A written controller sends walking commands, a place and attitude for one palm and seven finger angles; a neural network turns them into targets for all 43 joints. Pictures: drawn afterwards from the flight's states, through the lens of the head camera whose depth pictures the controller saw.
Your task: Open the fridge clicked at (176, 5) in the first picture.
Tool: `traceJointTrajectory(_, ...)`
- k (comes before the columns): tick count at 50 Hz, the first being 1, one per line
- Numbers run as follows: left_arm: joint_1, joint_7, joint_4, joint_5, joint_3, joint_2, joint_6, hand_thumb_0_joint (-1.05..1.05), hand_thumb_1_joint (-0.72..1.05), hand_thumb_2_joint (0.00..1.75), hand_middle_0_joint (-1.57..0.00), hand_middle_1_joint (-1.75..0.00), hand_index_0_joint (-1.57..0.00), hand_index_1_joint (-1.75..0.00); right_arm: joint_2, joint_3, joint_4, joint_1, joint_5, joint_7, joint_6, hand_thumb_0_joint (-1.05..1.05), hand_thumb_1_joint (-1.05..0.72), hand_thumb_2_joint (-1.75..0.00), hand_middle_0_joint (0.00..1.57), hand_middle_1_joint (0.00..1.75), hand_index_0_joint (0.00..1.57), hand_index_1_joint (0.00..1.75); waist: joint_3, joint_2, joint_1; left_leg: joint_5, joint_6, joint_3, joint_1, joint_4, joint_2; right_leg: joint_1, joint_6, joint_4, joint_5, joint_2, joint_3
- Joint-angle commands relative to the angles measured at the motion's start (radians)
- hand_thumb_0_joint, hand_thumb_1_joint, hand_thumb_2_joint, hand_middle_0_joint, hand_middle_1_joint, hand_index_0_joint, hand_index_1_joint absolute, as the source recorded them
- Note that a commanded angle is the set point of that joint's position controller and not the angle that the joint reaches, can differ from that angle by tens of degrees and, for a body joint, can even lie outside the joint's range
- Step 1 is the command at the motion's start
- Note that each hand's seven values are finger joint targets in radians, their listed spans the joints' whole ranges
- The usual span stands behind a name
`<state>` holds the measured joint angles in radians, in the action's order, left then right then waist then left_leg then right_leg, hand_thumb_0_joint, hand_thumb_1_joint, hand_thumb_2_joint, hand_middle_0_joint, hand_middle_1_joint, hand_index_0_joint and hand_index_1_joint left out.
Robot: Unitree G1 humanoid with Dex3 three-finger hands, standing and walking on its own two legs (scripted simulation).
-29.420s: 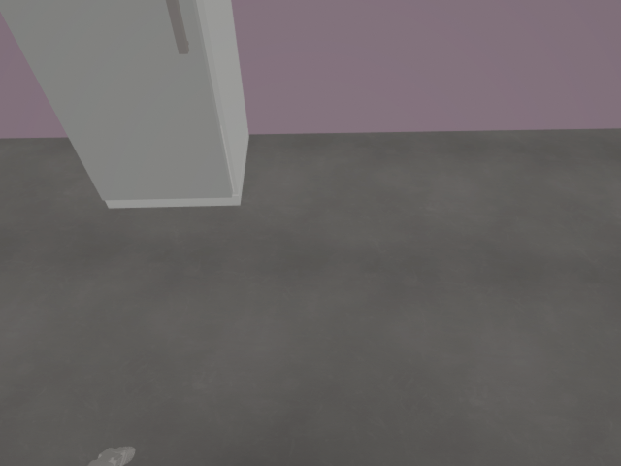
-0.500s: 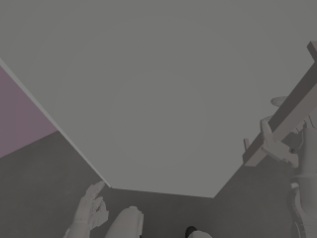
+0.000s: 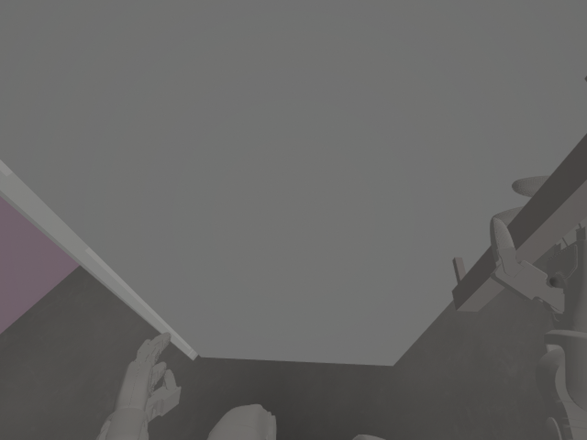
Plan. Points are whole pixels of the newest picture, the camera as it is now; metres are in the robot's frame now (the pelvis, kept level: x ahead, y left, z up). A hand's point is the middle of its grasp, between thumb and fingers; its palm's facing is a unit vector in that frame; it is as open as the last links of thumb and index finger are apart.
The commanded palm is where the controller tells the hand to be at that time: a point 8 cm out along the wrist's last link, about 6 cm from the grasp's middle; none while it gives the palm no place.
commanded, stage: walk backward, drawing the door open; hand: right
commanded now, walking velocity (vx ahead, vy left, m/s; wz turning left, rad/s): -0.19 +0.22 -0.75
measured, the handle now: (514, 222) +0.33 -0.20 +0.16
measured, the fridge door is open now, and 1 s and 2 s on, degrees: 57 72 69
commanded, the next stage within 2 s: stop walking and hold the door back in 0.30 s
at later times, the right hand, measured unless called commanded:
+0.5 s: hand (508, 427) +0.14 -0.14 +0.16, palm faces +0.57 +0.76 -0.31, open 6.8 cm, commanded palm +0.12 -0.20 +0.15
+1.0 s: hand (510, 406) +0.15 -0.14 +0.17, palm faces +0.55 +0.80 -0.22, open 6.1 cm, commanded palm +0.12 -0.19 +0.15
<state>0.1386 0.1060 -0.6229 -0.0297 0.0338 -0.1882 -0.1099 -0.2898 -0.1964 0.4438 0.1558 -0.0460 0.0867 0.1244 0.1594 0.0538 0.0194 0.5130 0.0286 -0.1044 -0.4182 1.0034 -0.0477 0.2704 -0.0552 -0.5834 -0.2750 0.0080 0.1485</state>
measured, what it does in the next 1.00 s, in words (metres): steps to the left, turning right: left foot, then right foot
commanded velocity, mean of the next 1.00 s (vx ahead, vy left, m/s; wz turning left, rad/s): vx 0.06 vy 0.01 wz -0.22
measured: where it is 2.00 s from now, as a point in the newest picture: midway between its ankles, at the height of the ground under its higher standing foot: outside the picture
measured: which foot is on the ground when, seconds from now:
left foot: up 0.00-0.34, down 0.36-0.72, up 0.74-0.98, down 1.00-1.00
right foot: down 0.00-0.34, up 0.36-0.70, down 0.72-1.00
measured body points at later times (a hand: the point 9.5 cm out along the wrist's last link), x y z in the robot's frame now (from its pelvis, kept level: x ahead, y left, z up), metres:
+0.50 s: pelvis -0.07 +0.15 +0.01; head -0.03 +0.16 +0.46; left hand +0.16 +0.35 -0.10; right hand +0.11 -0.18 +0.18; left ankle -0.03 +0.27 -0.73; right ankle -0.08 +0.03 -0.64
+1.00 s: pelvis -0.17 +0.20 +0.00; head -0.14 +0.19 +0.45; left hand +0.04 +0.33 -0.12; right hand +0.12 -0.18 +0.18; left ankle -0.11 +0.30 -0.73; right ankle -0.16 +0.07 -0.73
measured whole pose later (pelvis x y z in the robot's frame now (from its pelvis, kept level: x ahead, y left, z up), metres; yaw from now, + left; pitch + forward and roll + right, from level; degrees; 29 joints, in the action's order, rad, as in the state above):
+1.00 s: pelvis -0.17 +0.20 +0.00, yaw -22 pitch -2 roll +1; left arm 0.23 0.08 -0.69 0.03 -0.07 -0.17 -0.05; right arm -0.34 -0.12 -0.64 -0.68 -0.04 0.06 0.12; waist 0.09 -0.03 -0.04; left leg 0.38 0.01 -0.08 -0.26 0.58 -0.02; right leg 0.33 -0.01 -0.61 -0.25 -0.05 0.06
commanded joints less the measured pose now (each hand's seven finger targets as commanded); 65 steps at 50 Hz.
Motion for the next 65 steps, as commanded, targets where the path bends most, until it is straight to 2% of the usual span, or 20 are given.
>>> traceJointTrajectory(1, -0.040, -0.029, 0.123, 0.013, 0.036, -0.120, -0.054, 0.00, 0.90, 0.90, -0.20, -0.30, -0.20, -0.30, -0.200, -0.120, 0.349, -0.242, 0.049, 0.008, 0.106, 0.00, -0.90, -0.90, 0.45, 1.40, 0.45, 1.40, -0.356, -0.225, 0.005, 0.002, 0.025, 0.181, -0.269, 0.253, -0.006, -0.398, -0.120, 0.209, 0.818, -0.443, -0.543)
traceJointTrajectory(5, -0.024, -0.038, 0.117, 0.031, 0.029, -0.108, -0.053, 0.00, 0.90, 0.90, -0.20, -0.30, -0.20, -0.30, -0.105, -0.047, 0.270, -0.241, 0.029, 0.013, 0.057, 0.00, -0.90, -0.90, 0.45, 1.40, 0.45, 1.40, -0.316, -0.318, -0.009, -0.215, 0.042, 0.103, -0.064, 0.063, 0.021, -0.174, -0.032, 0.255, 0.435, -0.271, -0.266)
traceJointTrajectory(14, -0.046, -0.036, 0.154, 0.032, 0.012, -0.122, -0.070, 0.00, 0.90, 0.90, -0.20, -0.30, -0.20, -0.30, -0.160, -0.131, 0.173, -0.220, -0.004, 0.039, 0.043, 0.00, -0.90, -0.90, 0.45, 1.40, 0.45, 1.40, -0.297, -0.390, -0.034, -0.129, 0.039, 0.014, 0.278, -0.412, 0.106, 0.067, -0.031, 0.279, -0.059, -0.223, -0.336)
traceJointTrajectory(16, -0.028, -0.040, 0.149, 0.036, 0.002, -0.082, -0.066, 0.00, 0.90, 0.90, -0.20, -0.30, -0.20, -0.30, -0.197, -0.148, 0.193, -0.230, 0.000, 0.037, 0.045, 0.00, -0.90, -0.90, 0.45, 1.40, 0.45, 1.40, -0.317, -0.145, -0.032, -0.278, 0.008, 0.082, 0.360, -0.717, 0.004, 0.108, 0.049, 0.042, -0.165, -0.068, -0.261)
traceJointTrajectory(17, -0.053, -0.038, 0.153, 0.036, -0.003, -0.047, -0.052, 0.00, 0.90, 0.90, -0.20, -0.30, -0.20, -0.30, -0.286, -0.210, 0.194, -0.212, 0.007, 0.038, 0.039, 0.00, -0.90, -0.90, 0.45, 1.40, 0.45, 1.40, -0.299, 0.141, -0.043, -0.297, -0.071, 0.287, 0.348, -0.783, -0.214, 0.241, 0.109, -0.272, -0.266, 0.032, -0.149)
traceJointTrajectory(18, -0.084, -0.028, 0.155, 0.036, -0.005, -0.058, -0.053, 0.00, 0.90, 0.90, -0.20, -0.30, -0.20, -0.30, -0.314, -0.239, 0.186, -0.222, 0.008, 0.042, 0.043, 0.00, -0.90, -0.90, 0.45, 1.40, 0.45, 1.40, -0.305, 0.223, -0.059, -0.426, -0.144, 0.430, 0.243, -0.773, -0.357, 0.317, 0.107, -0.592, -0.336, 0.046, -0.184)
traceJointTrajectory(19, -0.079, -0.027, 0.131, 0.019, -0.009, -0.068, -0.056, 0.00, 0.90, 0.90, -0.20, -0.30, -0.20, -0.30, -0.298, -0.247, 0.142, -0.212, 0.006, 0.053, 0.043, 0.00, -0.90, -0.90, 0.45, 1.40, 0.45, 1.40, -0.301, 0.052, -0.046, -0.617, -0.180, 0.362, 0.217, -0.732, -0.390, 0.315, 0.103, -0.690, -0.336, 0.023, -0.225)
traceJointTrajectory(23, -0.084, -0.002, 0.098, 0.030, -0.001, -0.098, -0.030, 0.00, 0.90, 0.90, -0.20, -0.30, -0.20, -0.30, -0.279, -0.264, -0.136, -0.372, 0.001, 0.060, 0.044, 0.00, -0.90, -0.90, 0.45, 1.40, 0.45, 1.40, -0.311, 0.110, -0.013, -0.962, -0.143, 0.136, 0.358, -0.567, -0.301, 0.326, 0.124, -0.669, -0.183, -0.034, -0.178)
traceJointTrajectory(31, -0.040, 0.009, 0.099, 0.035, -0.003, -0.143, -0.005, 0.00, 0.90, 0.90, -0.20, -0.30, -0.20, -0.30, -0.240, -0.105, -0.388, -0.758, 0.010, 0.066, 0.078, 0.00, -0.90, -0.90, 0.45, 1.40, 0.45, 1.40, -0.323, 0.163, -0.054, -0.679, -0.137, 0.221, 0.359, -0.619, -0.322, 0.074, 0.064, -0.053, -0.137, -0.008, -0.071)
traceJointTrajectory(34, -0.025, -0.002, 0.086, 0.038, 0.009, -0.169, 0.017, 0.00, 0.90, 0.90, -0.20, -0.30, -0.20, -0.30, -0.254, -0.091, -0.435, -0.897, 0.003, 0.059, 0.082, 0.00, -0.90, -0.90, 0.45, 1.40, 0.45, 1.40, -0.359, 0.027, -0.027, -0.538, -0.078, 0.168, 0.302, -0.519, -0.252, -0.110, 0.048, 0.204, 0.046, -0.008, -0.066)
traceJointTrajectory(36, -0.034, -0.010, 0.110, 0.043, 0.013, -0.201, 0.021, 0.00, 0.90, 0.90, -0.20, -0.30, -0.20, -0.30, -0.212, -0.045, -0.438, -0.964, 0.005, 0.051, 0.096, 0.00, -0.90, -0.90, 0.45, 1.40, 0.45, 1.40, -0.382, -0.269, -0.036, -0.299, -0.006, 0.034, 0.114, -0.333, -0.064, -0.230, -0.047, 0.246, 0.209, -0.225, -0.312)
traceJointTrajectory(38, -0.026, -0.020, 0.101, 0.047, -0.012, -0.151, 0.018, 0.00, 0.90, 0.90, -0.20, -0.30, -0.20, -0.30, -0.174, 0.029, -0.488, -1.061, 0.021, 0.036, 0.098, 0.00, -0.90, -0.90, 0.45, 1.40, 0.45, 1.40, -0.364, -0.400, -0.008, 0.037, -0.001, 0.047, -0.067, -0.123, -0.004, -0.276, -0.156, 0.275, 0.335, -0.353, -0.499)
traceJointTrajectory(42, 0.016, -0.014, 0.072, 0.063, 0.002, -0.180, 0.012, 0.00, 0.90, 0.90, -0.20, -0.30, -0.20, -0.30, -0.230, -0.008, -0.658, -1.172, 0.022, 0.027, 0.069, 0.00, -0.90, -0.90, 0.45, 1.40, 0.45, 1.40, -0.359, -0.194, -0.017, -0.087, -0.003, 0.077, -0.060, -0.138, 0.002, -0.248, -0.149, 0.224, 0.169, -0.313, -0.397)
traceJointTrajectory(48, 0.024, 0.005, 0.047, 0.058, -0.021, -0.192, 0.025, 0.00, 0.90, 0.90, -0.20, -0.30, -0.20, -0.30, -0.283, -0.011, -0.945, -1.353, 0.017, 0.001, 0.044, 0.00, -0.90, -0.90, 0.45, 1.40, 0.45, 1.40, -0.377, -0.194, -0.034, -0.110, -0.021, 0.037, 0.333, -0.511, 0.029, 0.036, -0.052, 0.134, -0.225, -0.214, -0.244)
traceJointTrajectory(49, 0.043, 0.009, 0.039, 0.059, -0.021, -0.190, 0.027, 0.00, 0.90, 0.90, -0.20, -0.30, -0.20, -0.30, -0.302, -0.012, -0.993, -1.369, 0.021, 0.000, 0.039, 0.00, -0.90, -0.90, 0.45, 1.40, 0.45, 1.40, -0.364, -0.114, -0.031, -0.040, -0.054, 0.133, 0.382, -0.590, -0.030, 0.120, -0.022, 0.035, -0.273, -0.159, -0.200)
traceJointTrajectory(51, 0.041, 0.017, 0.037, 0.056, -0.011, -0.178, 0.032, 0.00, 0.90, 0.90, -0.20, -0.30, -0.20, -0.30, -0.412, -0.094, -1.083, -1.388, 0.020, 0.003, 0.044, 0.00, -0.90, -0.90, 0.45, 1.40, 0.45, 1.40, -0.276, 0.190, -0.049, 0.086, -0.207, 0.606, 0.419, -0.802, -0.331, 0.373, 0.057, -0.353, -0.275, -0.023, -0.119)
traceJointTrajectory(54, 0.059, 0.011, -0.015, 0.066, -0.004, -0.194, 0.001, 0.00, 0.90, 0.90, -0.20, -0.30, -0.20, -0.30, -0.387, -0.082, -1.180, -1.437, 0.025, -0.004, 0.043, 0.00, -0.90, -0.90, 0.45, 1.40, 0.45, 1.40, -0.292, 0.128, -0.029, -0.097, -0.202, 0.488, 0.411, -0.720, -0.315, 0.373, 0.063, -0.484, -0.186, -0.064, -0.208)
traceJointTrajectory(57, 0.096, 0.016, -0.033, 0.058, -0.020, -0.199, 0.004, 0.00, 0.90, 0.90, -0.20, -0.30, -0.20, -0.30, -0.438, -0.135, -1.306, -1.407, 0.030, -0.015, 0.069, 0.00, -0.90, -0.90, 0.45, 1.40, 0.45, 1.40, -0.308, 0.152, -0.028, -0.210, -0.152, 0.250, 0.336, -0.698, -0.231, 0.248, 0.065, -0.344, -0.108, -0.058, -0.124)
traceJointTrajectory(61, 0.111, 0.020, -0.032, 0.051, -0.011, -0.205, -0.010, 0.00, 0.90, 0.90, -0.20, -0.30, -0.20, -0.30, -0.458, -0.158, -1.298, -1.406, 0.032, -0.022, 0.095, 0.00, -0.90, -0.90, 0.45, 1.40, 0.45, 1.40, -0.321, 0.152, -0.037, -0.203, -0.135, 0.183, 0.279, -0.671, -0.193, 0.047, 0.063, -0.047, -0.049, -0.033, -0.022)
traceJointTrajectory(65, 0.130, 0.010, -0.020, 0.051, 0.016, -0.241, -0.019, 0.00, 0.90, 0.90, -0.20, -0.30, -0.20, -0.30, -0.395, -0.142, -1.220, -1.351, 0.025, -0.036, 0.124, 0.00, -0.90, -0.90, 0.45, 1.40, 0.45, 1.40, -0.358, -0.083, -0.016, -0.221, -0.058, 0.099, 0.181, -0.455, -0.066, -0.181, 0.043, 0.203, 0.131, -0.115, -0.130)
